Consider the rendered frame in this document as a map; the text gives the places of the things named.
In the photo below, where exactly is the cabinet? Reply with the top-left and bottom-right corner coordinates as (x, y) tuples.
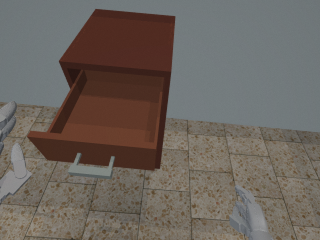
(59, 9), (176, 169)

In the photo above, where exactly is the handle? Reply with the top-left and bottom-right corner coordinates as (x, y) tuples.
(68, 153), (115, 180)

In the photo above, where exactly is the left robot hand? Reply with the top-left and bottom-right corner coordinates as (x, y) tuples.
(0, 101), (32, 205)

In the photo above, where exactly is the drawer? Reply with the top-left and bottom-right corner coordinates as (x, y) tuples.
(27, 69), (164, 171)

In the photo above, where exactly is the right robot hand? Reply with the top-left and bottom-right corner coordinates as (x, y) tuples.
(229, 185), (269, 237)

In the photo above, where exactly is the right robot forearm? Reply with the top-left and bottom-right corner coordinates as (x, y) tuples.
(248, 230), (274, 240)

